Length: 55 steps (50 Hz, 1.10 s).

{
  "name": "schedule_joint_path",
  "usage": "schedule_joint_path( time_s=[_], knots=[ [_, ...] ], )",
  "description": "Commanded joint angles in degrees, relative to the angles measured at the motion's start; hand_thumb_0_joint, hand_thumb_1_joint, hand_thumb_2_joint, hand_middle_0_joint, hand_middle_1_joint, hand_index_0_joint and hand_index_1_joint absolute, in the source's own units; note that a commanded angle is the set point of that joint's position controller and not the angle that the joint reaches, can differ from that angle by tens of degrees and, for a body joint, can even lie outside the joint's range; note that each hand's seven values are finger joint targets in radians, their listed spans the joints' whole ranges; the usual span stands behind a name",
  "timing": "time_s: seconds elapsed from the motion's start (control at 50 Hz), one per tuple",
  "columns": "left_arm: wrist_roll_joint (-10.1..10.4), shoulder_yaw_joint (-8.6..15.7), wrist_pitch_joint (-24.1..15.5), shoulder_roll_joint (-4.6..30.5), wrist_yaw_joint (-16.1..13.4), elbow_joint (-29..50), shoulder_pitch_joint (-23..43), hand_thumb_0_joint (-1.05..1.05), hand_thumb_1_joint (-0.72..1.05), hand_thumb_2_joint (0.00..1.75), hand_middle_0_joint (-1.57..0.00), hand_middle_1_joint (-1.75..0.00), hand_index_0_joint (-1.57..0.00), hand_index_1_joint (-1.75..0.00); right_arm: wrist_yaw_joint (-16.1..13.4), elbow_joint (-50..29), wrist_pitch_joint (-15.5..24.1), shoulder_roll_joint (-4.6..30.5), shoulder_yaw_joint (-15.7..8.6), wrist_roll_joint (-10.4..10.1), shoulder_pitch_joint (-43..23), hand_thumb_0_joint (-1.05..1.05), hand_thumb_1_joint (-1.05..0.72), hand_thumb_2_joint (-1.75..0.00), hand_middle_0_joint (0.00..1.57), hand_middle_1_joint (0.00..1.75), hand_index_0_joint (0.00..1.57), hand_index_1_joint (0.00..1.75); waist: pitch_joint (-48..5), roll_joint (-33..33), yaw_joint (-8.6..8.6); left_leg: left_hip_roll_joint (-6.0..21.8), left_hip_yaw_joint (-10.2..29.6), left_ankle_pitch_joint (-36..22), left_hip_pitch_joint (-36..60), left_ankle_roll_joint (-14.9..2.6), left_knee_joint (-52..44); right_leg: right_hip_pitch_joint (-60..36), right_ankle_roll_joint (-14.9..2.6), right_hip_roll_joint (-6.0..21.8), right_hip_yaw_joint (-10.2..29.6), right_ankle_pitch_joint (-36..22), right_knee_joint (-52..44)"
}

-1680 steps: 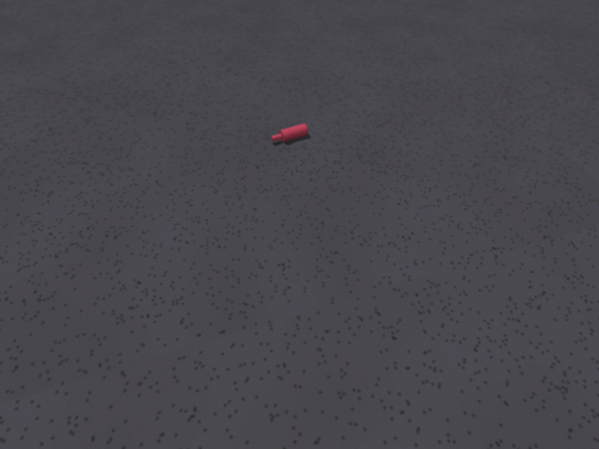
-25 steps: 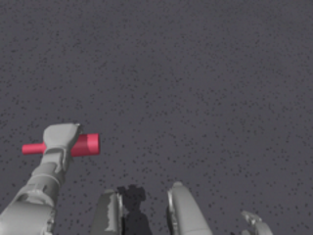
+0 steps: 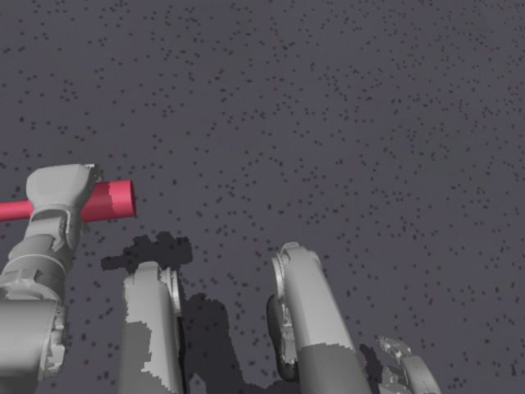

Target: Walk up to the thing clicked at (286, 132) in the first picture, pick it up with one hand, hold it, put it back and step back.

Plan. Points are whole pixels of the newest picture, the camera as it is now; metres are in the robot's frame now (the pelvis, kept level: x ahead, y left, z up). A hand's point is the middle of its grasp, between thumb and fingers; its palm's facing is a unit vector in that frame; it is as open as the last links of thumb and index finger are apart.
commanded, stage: crouch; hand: left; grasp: from above
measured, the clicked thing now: (68, 205) +0.43 +0.26 -0.18
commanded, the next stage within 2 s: lower in 0.72 s
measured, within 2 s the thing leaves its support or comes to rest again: neither
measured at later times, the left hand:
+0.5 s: hand (87, 212) +0.43 +0.25 -0.25, palm faces -0.46 -0.04 -0.89, open 9.4 cm
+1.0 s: hand (93, 216) +0.43 +0.26 -0.30, palm faces -0.48 -0.05 -0.88, open 9.4 cm
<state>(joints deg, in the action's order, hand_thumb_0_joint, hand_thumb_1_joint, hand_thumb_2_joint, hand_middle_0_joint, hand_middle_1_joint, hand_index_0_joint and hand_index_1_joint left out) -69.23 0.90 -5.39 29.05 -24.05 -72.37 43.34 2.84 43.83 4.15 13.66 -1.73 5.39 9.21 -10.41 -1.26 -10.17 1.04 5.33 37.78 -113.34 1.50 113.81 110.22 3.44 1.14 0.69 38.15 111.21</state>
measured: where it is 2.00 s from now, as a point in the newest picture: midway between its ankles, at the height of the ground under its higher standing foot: (230, 363)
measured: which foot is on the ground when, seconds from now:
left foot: down 0.00-1.00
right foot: down 0.00-1.00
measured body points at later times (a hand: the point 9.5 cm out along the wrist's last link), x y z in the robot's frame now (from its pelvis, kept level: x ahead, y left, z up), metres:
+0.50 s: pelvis -0.01 +0.00 -0.08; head +0.21 +0.04 +0.31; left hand +0.45 +0.25 -0.20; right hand +0.04 -0.29 -0.19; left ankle +0.07 +0.13 -0.42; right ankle +0.08 -0.15 -0.42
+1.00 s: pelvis -0.01 +0.00 -0.12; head +0.21 +0.05 +0.26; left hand +0.45 +0.26 -0.25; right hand +0.03 -0.28 -0.23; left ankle +0.07 +0.13 -0.42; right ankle +0.08 -0.15 -0.42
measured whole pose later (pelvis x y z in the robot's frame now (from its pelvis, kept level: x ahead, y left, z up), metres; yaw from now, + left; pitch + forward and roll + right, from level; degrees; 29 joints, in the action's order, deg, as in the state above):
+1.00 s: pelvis -0.01 +0.00 -0.12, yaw -3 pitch +34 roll -7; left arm -71.8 4.4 -10.0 37.6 -26.2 -87.8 53.1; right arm 7.7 45.6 5.1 15.3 1.9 8.6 8.3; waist -4.7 0.4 -12.9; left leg 0.3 8.7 38.5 -131.6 1.9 136.0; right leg 127.7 3.8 -1.3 0.2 38.3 131.8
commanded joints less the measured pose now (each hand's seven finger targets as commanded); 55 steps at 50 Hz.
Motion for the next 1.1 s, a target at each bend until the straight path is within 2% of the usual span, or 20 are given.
schedule_joint_path(
  time_s=[0.0,0.08,0.1,0.14,0.16,0.2,0.22,0.26,0.3,0.32,0.36,0.4,0.58,0.6,0.72,0.78,0.88,0.98,1.04,1.08],
  knots=[
    [-0.3,2.72,0.45,13.22,-3.37,5.84,18.51,0.0,0.76,0.75,-1.09,-0.66,-1.11,-0.64,0.32,-1.96,1.04,12.78,-4.2,0.42,10.18,0.0,-0.9,-0.9,0.2,0.3,0.2,0.3,-37.32,-12.43,0.18,-1.09,-3.69,-11.81,31.09,-1.76,-10.8,-12.96,-5.32,-1.3,-5.76,-13.38,-9.89],
    [0.75,2.44,0.4,13.27,-2.61,6.2,20.24,0.0,0.78,0.79,-1.1,-0.69,-1.12,-0.67,1.37,-2.23,1.25,12.68,-4.4,0.79,10.37,0.0,-0.9,-0.9,0.2,0.3,0.2,0.3,-37.58,-12.21,-0.71,-0.9,-4.12,-13.32,28.96,-2.08,-7.5,-12.96,-5.12,-1.43,-5.95,-15.1,-7.58],
    [0.95,3.34,-0.02,15.42,-2.36,7.98,22.21,0.0,0.76,0.78,-1.09,-0.68,-1.11,-0.66,1.52,-1.79,1.11,13.04,-4.54,0.84,10.72,0.0,-0.9,-0.9,0.2,0.3,0.2,0.3,-37.8,-11.46,-0.84,-0.84,-4.1,-12.91,27.87,-2.27,-6.9,-13.2,-5.06,-1.74,-6.11,-14.95,-7.19],
    [0.89,3.39,-0.01,15.53,-1.92,3.49,19.5,0.0,0.75,0.77,-1.08,-0.68,-1.11,-0.66,1.66,-2.08,0.9,12.89,-4.42,0.93,9.8,0.0,-0.9,-0.9,0.2,0.3,0.2,0.3,-35.72,-9.77,-0.52,-1.02,-4.83,-11.49,23.74,-2.75,-4.84,-13.23,-4.79,-2.01,-5.8,-14.19,-6.85],
    [1.07,3.94,-0.88,16.18,-1.77,7.56,22.54,0.0,0.76,0.78,-1.09,-0.69,-1.11,-0.67,1.92,-1.52,0.89,12.79,-4.27,1.3,10.94,0.0,-0.9,-0.9,0.2,0.3,0.2,0.3,-36.18,-9.46,-1.48,-1.03,-4.7,-11.78,22.88,-2.81,-4.09,-13.89,-4.59,-1.97,-5.95,-14.78,-6.32],
    [0.61,4.88,-1.25,18.23,-1.36,5.29,19.83,0.0,0.77,0.75,-1.07,-0.71,-1.11,-0.67,2.34,-1.49,0.63,12.41,-3.95,1.21,10.21,0.0,-0.9,-0.9,0.2,0.3,0.2,0.3,-35.27,-8.68,0.07,-0.99,-4.85,-11.0,21.3,-2.83,-3.21,-13.49,-4.72,-2.33,-6.07,-13.76,-5.27],
    [0.61,3.68,-1.34,16.3,-1.07,3.34,19.84,0.0,0.76,0.75,-1.06,-0.7,-1.1,-0.66,2.38,-1.63,0.59,13.07,-4.1,1.14,9.63,0.0,-0.9,-0.9,0.2,0.3,0.2,0.3,-33.81,-8.73,-0.76,-1.05,-4.87,-9.77,19.66,-2.87,-2.65,-11.59,-4.72,-2.37,-6.24,-12.5,-4.81],
    [0.2,4.24,-1.99,17.92,-0.86,3.9,20.9,0.0,0.74,0.73,-1.05,-0.7,-1.09,-0.66,2.73,-1.66,0.4,13.48,-4.05,1.24,9.52,0.0,-0.9,-0.9,0.2,0.3,0.2,0.3,-34.55,-9.14,-0.52,-0.99,-4.63,-9.74,19.48,-2.79,-2.09,-11.17,-4.91,-2.66,-6.53,-12.34,-3.41],
    [-0.06,3.88,-2.22,16.84,-0.75,2.26,20.14,0.0,0.72,0.7,-1.03,-0.7,-1.07,-0.65,2.97,-2.2,0.31,13.65,-3.99,1.26,9.28,0.0,-0.9,-0.9,0.2,0.3,0.2,0.3,-33.54,-10.49,-0.69,-1.12,-4.48,-8.88,19.31,-2.54,-1.84,-8.94,-5.08,-2.54,-6.84,-11.22,-2.41],
    [0.2,4.83,-2.92,19.2,-0.92,6.44,23.81,0.0,0.71,0.71,-1.02,-0.7,-1.06,-0.66,3.06,-1.17,0.16,13.57,-4.08,1.35,10.0,0.0,-0.9,-0.9,0.2,0.3,0.2,0.3,-35.11,-11.58,-0.38,-1.02,-4.66,-8.94,19.27,-2.61,-1.11,-9.68,-5.13,-2.76,-6.85,-11.54,-2.02],
    [-0.1,4.15,-2.94,17.66,-1.02,2.5,22.23,0.0,0.71,0.69,-1.02,-0.69,-1.06,-0.65,3.35,-2.05,0.3,13.6,-3.85,1.43,9.27,0.0,-0.9,-0.9,0.2,0.3,0.2,0.3,-33.59,-10.93,-0.97,-1.03,-4.58,-8.11,18.33,-2.63,-0.21,-8.06,-5.13,-2.74,-7.03,-10.82,-1.15],
    [-0.46,5.28,-3.78,20.17,-1.38,3.95,23.86,0.0,0.7,0.7,-1.01,-0.7,-1.05,-0.66,3.55,-1.5,0.25,14.0,-3.72,1.62,9.74,0.0,-0.9,-0.9,0.2,0.3,0.2,0.3,-33.74,-11.06,-1.07,-1.17,-4.63,-7.24,17.12,-2.71,0.47,-7.68,-5.15,-2.8,-7.12,-9.89,-0.41],
    [-2.25,6.0,-4.33,21.76,-3.49,-0.17,26.7,0.0,0.67,0.66,-0.99,-0.69,-1.03,-0.64,3.71,-0.56,0.36,14.69,-2.85,2.06,9.42,0.0,-0.9,-0.9,0.2,0.3,0.2,0.3,-34.4,-12.83,-1.36,-1.43,-4.46,-5.57,14.97,-2.63,3.39,-2.79,-5.5,-3.06,-7.96,-8.31,3.39],
    [-2.24,5.17,-4.01,19.77,-3.62,-3.0,24.89,0.0,0.68,0.66,-0.99,-0.69,-1.03,-0.65,3.74,-0.37,0.36,14.27,-2.64,2.11,9.46,0.0,-0.9,-0.9,0.2,0.3,0.2,0.3,-32.56,-11.94,-1.49,-1.47,-4.48,-5.35,14.37,-2.6,3.65,-2.17,-5.45,-3.06,-7.91,-8.21,3.38],
    [-2.12,5.22,-3.86,20.99,-4.07,-4.55,26.79,0.0,0.65,0.63,-0.96,-0.69,-1.01,-0.64,4.05,-0.15,1.02,14.96,-1.88,2.63,9.77,0.0,-0.9,-0.9,0.2,0.3,0.2,0.3,-30.62,-11.28,-2.59,-1.71,-4.6,-3.62,10.99,-2.96,5.16,-1.17,-5.3,-2.99,-8.12,-6.74,4.34],
    [-1.81,5.45,-3.91,21.76,-4.0,-4.76,27.54,0.0,0.66,0.61,-0.97,-0.68,-1.02,-0.63,3.97,0.13,1.24,15.35,-1.95,2.49,9.64,0.0,-0.9,-0.9,0.2,0.3,0.2,0.3,-31.12,-11.96,-2.1,-1.57,-4.08,-2.91,12.13,-2.8,5.32,0.89,-5.46,-3.02,-8.48,-6.07,5.4],
    [-2.1,4.19,-4.26,20.52,-3.9,-8.2,27.03,0.0,0.65,0.69,-1.04,-0.66,-1.05,-0.65,4.18,0.48,1.19,14.96,-1.02,2.62,9.29,0.0,-0.91,-0.9,0.2,0.3,0.2,0.3,-28.97,-10.47,-2.98,-1.92,-4.26,-3.75,8.39,-2.92,7.27,1.13,-5.43,-3.37,-8.47,-7.02,6.57],
    [-2.74,5.84,-6.04,23.07,-5.02,-6.95,28.73,0.0,0.65,0.71,-1.04,-0.67,-1.05,-0.66,4.34,1.02,1.53,15.38,-0.46,3.43,10.14,0.0,-0.91,-0.9,0.2,0.3,0.2,0.3,-30.04,-11.36,-3.42,-1.84,-4.12,-6.52,8.95,-2.86,9.66,0.35,-5.03,-3.4,-8.84,-9.73,8.3],
    [-3.59,5.72,-6.74,22.06,-5.9,-8.16,27.67,0.0,0.66,0.7,-1.04,-0.67,-1.06,-0.66,4.74,0.88,1.71,15.74,-0.47,3.72,9.63,0.0,-0.91,-0.9,0.2,0.3,0.2,0.3,-30.03,-13.76,-3.92,-1.82,-3.6,-6.82,10.99,-2.42,9.44,2.2,-5.06,-3.49,-9.66,-9.72,9.7],
    [-3.99,6.92,-6.88,23.19,-6.86,-8.69,26.04,0.0,0.69,0.69,-1.05,-0.68,-1.08,-0.66,4.94,0.79,1.7,15.87,-0.43,4.08,9.49,0.0,-0.91,-0.9,0.2,0.3,0.2,0.3,-30.67,-14.39,-3.35,-1.83,-3.78,-7.19,11.21,-2.37,10.13,2.1,-5.16,-3.61,-9.72,-10.13,10.09]
  ],
)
